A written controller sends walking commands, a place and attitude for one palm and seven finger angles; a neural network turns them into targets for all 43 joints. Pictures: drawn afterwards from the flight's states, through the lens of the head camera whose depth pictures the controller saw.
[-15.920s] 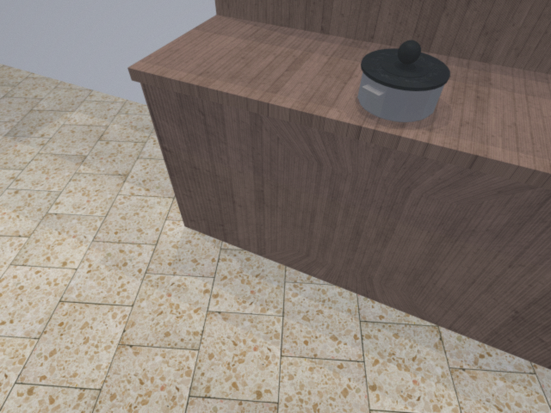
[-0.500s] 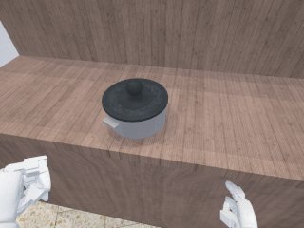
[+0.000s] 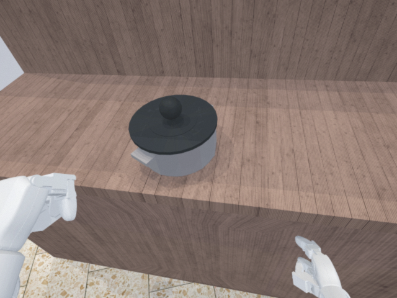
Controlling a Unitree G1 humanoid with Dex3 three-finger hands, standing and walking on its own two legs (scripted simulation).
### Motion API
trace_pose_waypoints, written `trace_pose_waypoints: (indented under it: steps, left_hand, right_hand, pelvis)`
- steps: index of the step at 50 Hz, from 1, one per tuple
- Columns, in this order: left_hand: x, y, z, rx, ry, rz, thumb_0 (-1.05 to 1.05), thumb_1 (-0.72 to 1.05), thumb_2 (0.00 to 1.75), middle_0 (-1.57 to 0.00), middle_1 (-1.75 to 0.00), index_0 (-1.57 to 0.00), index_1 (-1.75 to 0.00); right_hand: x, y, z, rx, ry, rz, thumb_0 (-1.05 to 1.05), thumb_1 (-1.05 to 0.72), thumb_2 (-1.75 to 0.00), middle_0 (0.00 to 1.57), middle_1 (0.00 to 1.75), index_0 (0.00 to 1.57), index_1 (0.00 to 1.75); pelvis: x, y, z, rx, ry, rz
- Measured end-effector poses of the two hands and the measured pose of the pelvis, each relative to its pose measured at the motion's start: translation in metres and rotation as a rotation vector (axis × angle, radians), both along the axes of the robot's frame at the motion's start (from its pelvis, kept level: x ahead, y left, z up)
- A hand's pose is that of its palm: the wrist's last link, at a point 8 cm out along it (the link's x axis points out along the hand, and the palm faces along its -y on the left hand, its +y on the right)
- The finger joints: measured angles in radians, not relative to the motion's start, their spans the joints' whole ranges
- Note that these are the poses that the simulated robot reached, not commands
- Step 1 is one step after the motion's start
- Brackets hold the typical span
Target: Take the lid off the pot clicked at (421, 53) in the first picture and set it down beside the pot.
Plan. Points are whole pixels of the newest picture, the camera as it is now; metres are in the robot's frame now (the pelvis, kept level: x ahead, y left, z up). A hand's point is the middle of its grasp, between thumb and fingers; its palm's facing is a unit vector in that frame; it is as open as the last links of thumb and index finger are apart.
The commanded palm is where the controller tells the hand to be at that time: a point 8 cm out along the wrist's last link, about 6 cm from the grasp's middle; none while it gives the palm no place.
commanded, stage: reach forward and open the fingers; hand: left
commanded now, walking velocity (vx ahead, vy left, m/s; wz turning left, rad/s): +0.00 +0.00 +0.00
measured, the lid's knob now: (170, 108) +0.47 +0.13 +0.16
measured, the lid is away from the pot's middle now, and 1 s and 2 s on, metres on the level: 0.00 0.00 0.00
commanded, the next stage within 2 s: move the open hand above the knob in 1.04 s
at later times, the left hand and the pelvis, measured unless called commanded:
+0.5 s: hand (33, 191) +0.20 +0.27 +0.19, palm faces -0.11 +0.02 -0.99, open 6.2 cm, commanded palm +0.18 +0.26 +0.26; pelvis -0.03 +0.00 +0.01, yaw +3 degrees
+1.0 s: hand (20, 148) +0.24 +0.28 +0.25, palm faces +0.05 +0.05 -1.00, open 10.0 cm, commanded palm +0.20 +0.26 +0.30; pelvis -0.07 +0.02 +0.00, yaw +2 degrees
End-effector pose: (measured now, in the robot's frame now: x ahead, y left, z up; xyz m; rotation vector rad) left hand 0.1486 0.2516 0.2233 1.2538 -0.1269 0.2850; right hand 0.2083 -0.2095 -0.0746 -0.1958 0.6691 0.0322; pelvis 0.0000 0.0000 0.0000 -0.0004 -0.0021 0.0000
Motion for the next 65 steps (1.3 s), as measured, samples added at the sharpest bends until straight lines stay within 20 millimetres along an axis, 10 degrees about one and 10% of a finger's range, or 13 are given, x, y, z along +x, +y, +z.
trace_pose_waypoints:
  steps: [7,37,65]
  left_hand:
    - [0.008,0.010,0.007,0.311,0.229,0.032,0.01,0.63,1.07,-1.24,-1.21,-1.24,-1.22]
    - [0.050,0.033,0.051,0.314,0.301,-0.087,0.00,-0.29,1.60,-0.91,-0.20,-0.92,-0.21]
    - [0.091,0.010,0.085,0.345,0.268,-0.054,0.00,-0.39,1.68,-0.88,-0.08,-0.89,-0.09]
  right_hand:
    - [0.009,0.000,-0.006,0.041,0.030,0.000,0.01,-0.91,-0.90,0.20,0.30,0.20,0.29]
    - [-0.050,0.012,0.000,0.031,0.008,-0.012,0.01,-0.91,-0.90,0.20,0.30,0.20,0.29]
    - [-0.060,0.003,-0.007,0.055,0.009,-0.026,0.01,-0.91,-0.90,0.20,0.30,0.20,0.29]
  pelvis:
    - [-0.007,-0.001,0.000,-0.002,0.016,0.018]
    - [-0.056,0.014,0.003,-0.006,-0.048,0.039]
    - [-0.062,0.003,0.000,0.005,-0.040,0.039]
